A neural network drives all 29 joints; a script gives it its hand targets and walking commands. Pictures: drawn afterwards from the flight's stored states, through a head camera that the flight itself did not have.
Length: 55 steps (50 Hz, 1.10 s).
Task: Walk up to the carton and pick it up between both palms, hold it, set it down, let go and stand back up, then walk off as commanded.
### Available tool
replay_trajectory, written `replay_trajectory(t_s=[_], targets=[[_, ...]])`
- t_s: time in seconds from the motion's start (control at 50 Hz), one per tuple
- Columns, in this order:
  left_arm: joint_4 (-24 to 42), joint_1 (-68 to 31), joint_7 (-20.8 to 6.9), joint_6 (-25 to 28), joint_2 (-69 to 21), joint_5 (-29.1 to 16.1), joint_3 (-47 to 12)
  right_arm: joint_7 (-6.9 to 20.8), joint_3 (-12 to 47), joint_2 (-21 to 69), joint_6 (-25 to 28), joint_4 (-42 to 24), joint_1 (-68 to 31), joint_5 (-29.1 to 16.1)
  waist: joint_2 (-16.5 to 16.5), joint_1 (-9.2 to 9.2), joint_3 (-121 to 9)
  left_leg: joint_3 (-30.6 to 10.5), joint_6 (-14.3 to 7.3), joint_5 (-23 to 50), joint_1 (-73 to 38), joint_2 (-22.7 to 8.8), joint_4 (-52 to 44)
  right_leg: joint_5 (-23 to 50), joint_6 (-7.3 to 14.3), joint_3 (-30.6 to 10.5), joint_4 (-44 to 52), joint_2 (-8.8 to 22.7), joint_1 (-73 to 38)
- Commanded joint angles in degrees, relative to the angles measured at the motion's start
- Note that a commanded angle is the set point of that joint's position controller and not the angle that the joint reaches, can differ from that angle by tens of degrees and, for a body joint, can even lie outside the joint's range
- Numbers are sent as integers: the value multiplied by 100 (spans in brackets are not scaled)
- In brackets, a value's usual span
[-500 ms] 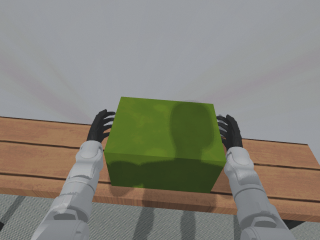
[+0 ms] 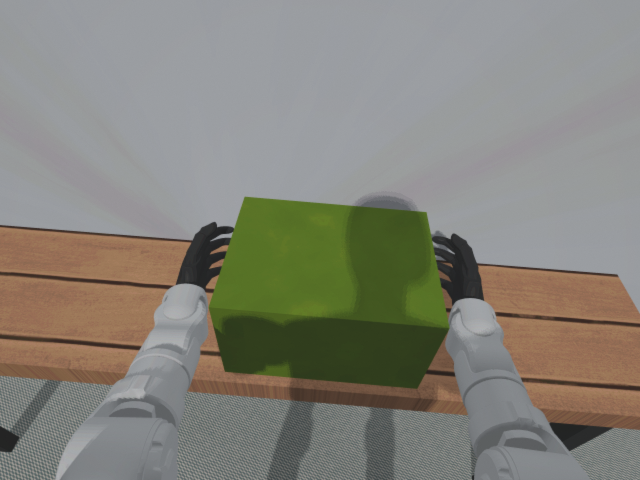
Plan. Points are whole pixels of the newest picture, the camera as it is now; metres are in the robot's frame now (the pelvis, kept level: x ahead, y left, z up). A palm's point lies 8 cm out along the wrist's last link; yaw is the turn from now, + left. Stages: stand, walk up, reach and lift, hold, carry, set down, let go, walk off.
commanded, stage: set down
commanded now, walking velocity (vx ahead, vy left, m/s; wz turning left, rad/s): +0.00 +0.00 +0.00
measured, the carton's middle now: (328, 289) +0.39 +0.00 +0.01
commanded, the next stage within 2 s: none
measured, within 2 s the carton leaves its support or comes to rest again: rests again in 0.16 s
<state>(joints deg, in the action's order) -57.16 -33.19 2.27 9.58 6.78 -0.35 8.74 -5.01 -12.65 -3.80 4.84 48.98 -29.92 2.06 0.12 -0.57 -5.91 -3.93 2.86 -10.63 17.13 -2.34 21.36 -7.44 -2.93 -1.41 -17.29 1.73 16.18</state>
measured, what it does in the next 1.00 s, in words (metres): stands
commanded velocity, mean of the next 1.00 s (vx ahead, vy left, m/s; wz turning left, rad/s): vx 0.00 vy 0.00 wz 0.00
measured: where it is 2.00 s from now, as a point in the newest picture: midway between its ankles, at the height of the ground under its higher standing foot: outside the picture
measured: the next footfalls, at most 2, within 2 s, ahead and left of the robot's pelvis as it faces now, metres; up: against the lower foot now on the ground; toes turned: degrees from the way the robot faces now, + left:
none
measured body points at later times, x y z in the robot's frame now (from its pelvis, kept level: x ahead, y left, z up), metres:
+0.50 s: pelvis -0.01 +0.00 +0.00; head +0.03 +0.01 +0.45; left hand +0.39 +0.18 +0.04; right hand +0.38 -0.19 +0.04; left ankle +0.00 +0.15 -0.75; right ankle +0.01 -0.15 -0.75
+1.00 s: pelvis -0.01 +0.00 -0.01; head +0.04 +0.01 +0.44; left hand +0.39 +0.20 +0.02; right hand +0.39 -0.19 +0.03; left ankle +0.00 +0.15 -0.75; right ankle +0.01 -0.15 -0.75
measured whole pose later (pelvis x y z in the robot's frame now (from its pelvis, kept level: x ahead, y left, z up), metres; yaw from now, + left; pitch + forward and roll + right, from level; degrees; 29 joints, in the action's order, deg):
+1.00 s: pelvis -0.01 +0.00 -0.01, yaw -3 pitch +11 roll -2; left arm -53.4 -33.8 2.9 7.9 10.7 -8.8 7.2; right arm -6.8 5.1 -12.7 10.0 53.8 -35.1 -19.5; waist 0.8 2.5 -6.5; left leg -1.5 3.2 -14.9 28.2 -5.1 31.5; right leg -9.0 -2.7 -3.1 -24.3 -0.9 26.9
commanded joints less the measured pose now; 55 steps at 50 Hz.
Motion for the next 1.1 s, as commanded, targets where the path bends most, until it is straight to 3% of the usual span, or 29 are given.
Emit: replay_trajectory(t_s=[0.0,0.18,0.22,0.3,0.36,0.44,0.46,0.5,0.56,0.64,0.66,0.7,0.72,0.86,0.9,0.94,0.98,1.04,1.08], targets=[[967,-4842,-803,810,-3454,208,-1478,994,2093,3555,736,-1072,-3891,407,42,-103,-3042,620,213,1580,-718,358,-100,1505,21,400,-241,-350,-1523],[370,-4656,-783,1156,-3289,501,-1072,1025,1568,3356,1019,-351,-3671,723,266,-73,-3004,682,283,1962,-876,290,-33,1522,76,477,-229,-350,-1298],[325,-4463,-785,1223,-3304,540,-1057,1012,1486,3361,1110,-373,-3591,806,324,-139,-3048,678,291,2147,-948,287,17,1608,93,502,-198,-365,-1227],[100,-4128,-752,1227,-2609,652,-683,929,1307,2764,1150,-104,-3277,851,198,-78,-2869,773,257,2116,-882,298,-18,1715,49,458,-191,-346,-1370],[26,-3868,-587,1190,-1577,680,-205,776,1008,1800,1195,-43,-3199,783,165,40,-2654,840,229,1891,-683,295,-45,1542,53,428,-178,-347,-1396],[50,-3341,-132,1019,341,259,268,307,774,-130,1162,264,-2929,77,110,163,-2326,910,176,1561,-413,298,41,1205,55,395,-183,-424,-1264],[211,-3457,-43,961,572,61,255,208,829,-232,1120,166,-3009,-134,83,175,-2418,930,132,1441,-266,313,46,1148,46,371,-203,-434,-1223],[357,-3676,45,909,376,-231,114,118,1028,92,1004,69,-3301,-482,-31,217,-2347,897,32,1157,67,305,136,829,23,323,-270,-433,-1057],[440,-3805,210,948,461,-633,-230,78,1249,-22,930,-279,-3602,-935,-7,328,-3129,897,52,1180,125,271,346,754,67,303,-470,-467,-824],[411,-3493,277,908,714,-811,-338,31,1401,-620,810,-448,-3589,-1264,119,423,-3995,855,133,1850,-44,238,739,1222,98,242,-727,-511,-752],[372,-3360,268,870,910,-870,-351,8,1421,-918,794,-335,-3449,-1391,200,366,-4082,828,167,2004,-131,231,820,1330,105,232,-781,-524,-702],[381,-3418,224,832,578,-946,-563,10,1442,-663,758,-341,-3549,-1408,244,251,-4077,750,215,2149,-184,209,983,1272,134,256,-786,-537,-524],[555,-3430,218,801,650,-958,-583,2,1458,-757,763,-404,-3544,-1484,349,246,-4178,761,230,2220,-254,220,1029,1278,139,274,-799,-548,-462],[1472,-2443,88,256,1573,-802,116,-162,1714,-1768,913,-736,-2807,-2190,175,465,-3917,777,309,3427,-590,318,1158,2923,-2,213,-945,-622,-1093],[1691,-2604,65,71,1551,-757,131,-201,1538,-1879,899,-690,-2966,-2192,262,416,-3605,780,333,3299,-576,311,1098,2625,-11,276,-862,-657,-925],[1632,-2720,41,8,1543,-925,-59,-163,1476,-1881,819,-735,-3059,-2202,106,328,-3425,802,280,2867,-528,307,1000,2075,-9,332,-682,-660,-689],[2092,-2151,2,-49,1442,-1102,-225,-126,1391,-1974,836,-1053,-2539,-2195,-15,177,-3577,778,231,2824,-647,297,931,2221,15,371,-644,-659,-808],[2938,-1415,-107,-207,1498,-1147,-228,-85,1369,-2098,880,-1558,-1711,-2227,156,33,-3776,677,288,3505,-1090,312,932,2808,17,406,-640,-711,-1134],[3265,-1222,-179,-432,1592,-1090,-208,-45,1268,-2247,756,-1653,-1485,-2227,267,-19,-3484,654,278,3375,-1195,328,769,2550,20,413,-518,-697,-1100]])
